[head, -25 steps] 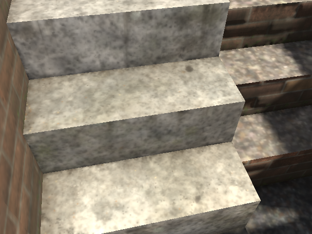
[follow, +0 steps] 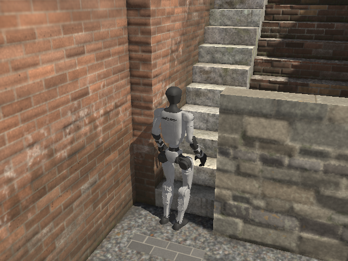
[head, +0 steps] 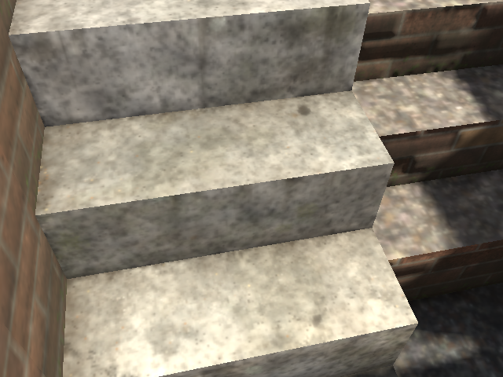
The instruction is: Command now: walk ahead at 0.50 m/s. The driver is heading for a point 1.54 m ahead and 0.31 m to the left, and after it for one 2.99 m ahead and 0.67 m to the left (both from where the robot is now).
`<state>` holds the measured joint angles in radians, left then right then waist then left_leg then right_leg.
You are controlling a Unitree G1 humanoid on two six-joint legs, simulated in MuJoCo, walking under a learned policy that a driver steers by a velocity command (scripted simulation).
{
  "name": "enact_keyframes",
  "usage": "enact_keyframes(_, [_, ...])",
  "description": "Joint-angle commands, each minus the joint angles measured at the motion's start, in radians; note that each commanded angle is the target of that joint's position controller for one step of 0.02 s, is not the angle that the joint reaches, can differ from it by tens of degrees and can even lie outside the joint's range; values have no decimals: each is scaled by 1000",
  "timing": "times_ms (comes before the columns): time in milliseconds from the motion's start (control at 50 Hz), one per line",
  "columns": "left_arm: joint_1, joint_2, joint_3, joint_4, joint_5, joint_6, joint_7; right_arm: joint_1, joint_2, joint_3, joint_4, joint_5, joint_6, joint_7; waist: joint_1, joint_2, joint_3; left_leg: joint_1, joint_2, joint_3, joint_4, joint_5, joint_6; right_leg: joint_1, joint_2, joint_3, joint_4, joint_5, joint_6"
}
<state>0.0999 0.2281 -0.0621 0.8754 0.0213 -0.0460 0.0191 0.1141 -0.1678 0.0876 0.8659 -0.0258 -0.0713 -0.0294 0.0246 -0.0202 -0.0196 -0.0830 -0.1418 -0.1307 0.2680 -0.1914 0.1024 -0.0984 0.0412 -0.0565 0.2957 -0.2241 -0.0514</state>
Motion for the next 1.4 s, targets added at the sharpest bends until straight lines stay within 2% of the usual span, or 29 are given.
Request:
enact_keyframes(20, [-57, 77, 18, -69, -4, -12, -5, -46, -114, -29, -66, 9, -11, 10, 3, -60, -50, 1, 255, -178, 5, 426, -39, 16, -173, 128, -8, 238, 8])
enact_keyframes(40, [-45, 73, 18, -67, -6, -13, -8, -46, -124, -34, -66, 6, -9, 14, 7, -37, -66, 20, 257, -174, 14, 466, -43, 14, -171, 129, -4, 235, 11])
enact_keyframes(60, [-35, 91, 21, -62, -2, -14, 0, -47, -80, -21, -65, -4, -11, 1, 6, 73, -95, 29, 238, -153, 23, 409, -31, 47, -180, 143, -4, 241, -9])
enact_keyframes(80, [-41, 100, 24, -62, 0, -13, 3, -46, -61, -15, -66, -1, -13, -2, 2, 67, -87, 14, 234, -153, 14, 367, -30, 51, -182, 143, -5, 246, -14])
enact_keyframes(160, [-59, 89, 20, -67, 2, -13, 4, -42, -81, -18, -63, 1, -13, -4, -2, 24, -65, 1, 238, -162, 8, 352, -26, 43, -182, 141, -8, 246, -12])
enact_keyframes(220, [-53, 93, 21, -64, 0, -14, 4, -42, -80, -17, -63, 0, -14, -3, -1, 27, -68, 3, 239, -162, 9, 360, -27, 47, -182, 141, -7, 249, -13])
enact_keyframes(240, [-53, 80, 19, -68, -5, -12, -5, -47, -112, -30, -67, 8, -12, 11, 4, -57, -53, 3, 255, -178, 5, 430, -40, 19, -173, 129, -6, 240, 8])
enact_keyframes(260, [-45, 89, 20, -64, -2, -13, 1, -45, -87, -21, -63, -2, -12, 0, 4, 53, -81, 19, 240, -158, 17, 396, -30, 47, -180, 142, -5, 242, -9])
enact_keyframes(280, [-44, 97, 23, -63, -1, -13, 3, -46, -70, -16, -65, -1, -14, -2, 3, 52, -80, 11, 236, -157, 14, 371, -29, 50, -182, 143, -5, 247, -13])
enact_keyframes(340, [-57, 94, 22, -66, 1, -12, 4, -43, -75, -16, -63, 0, -14, -4, 0, 34, -67, 0, 237, -161, 7, 354, -27, 48, -182, 142, -6, 244, -13])
enact_keyframes(360, [-58, 90, 21, -67, 0, -12, 2, -44, -84, -19, -63, 2, -14, -2, 1, 12, -64, 1, 240, -165, 8, 367, -28, 43, -180, 139, -7, 246, -9])
enact_keyframes(380, [-54, 78, 19, -70, -5, -12, -5, -46, -115, -31, -67, 9, -11, 11, 4, -57, -55, 5, 255, -177, 6, 434, -40, 18, -172, 129, -6, 240, 9])
enact_keyframes(400, [-45, 87, 21, -66, -3, -13, -1, -46, -91, -23, -64, -1, -12, 2, 6, 41, -82, 21, 241, -160, 18, 410, -32, 43, -179, 140, -5, 242, -5])
enact_keyframes(420, [-42, 97, 23, -63, -1, -13, 2, -46, -70, -17, -65, -2, -13, -2, 3, 59, -84, 15, 236, -155, 15, 378, -29, 51, -182, 143, -4, 248, -12])
enact_keyframes(460, [-56, 97, 23, -66, 0, -12, 4, -43, -68, -15, -63, 0, -14, -4, -1, 46, -72, 2, 236, -161, 7, 356, -29, 51, -183, 143, -6, 245, -14])
enact_keyframes(500, [-58, 89, 21, -68, 0, -12, 2, -44, -84, -19, -64, 2, -14, -1, 1, 19, -66, 4, 240, -163, 9, 373, -29, 42, -180, 139, -7, 245, -8])
enact_keyframes(1340, [-54, 93, 23, -69, -1, -11, 2, -47, -81, -19, -65, 1, -13, -1, 2, 28, -71, 9, 239, -161, 12, 380, -31, 47, -180, 141, -6, 250, -7])
enact_keyframes(1360, [-62, 91, 24, -71, -2, -10, 1, -45, -86, -22, -62, 5, -15, -1, -1, 30, -69, 15, 244, -175, 1, 401, -27, 36, -179, 148, -8, 234, -8])
enact_keyframes(1380, [-50, 93, 24, -68, -2, -11, 1, -48, -82, -20, -64, 0, -13, -1, 6, 31, -73, 14, 240, -161, 14, 392, -30, 47, -179, 140, -8, 243, -7])
enact_keyframes(1400, [-59, 92, 25, -70, -2, -10, 1, -47, -85, -23, -62, 5, -15, -1, -1, 29, -71, 20, 244, -174, 3, 406, -26, 36, -179, 148, -8, 236, -8])
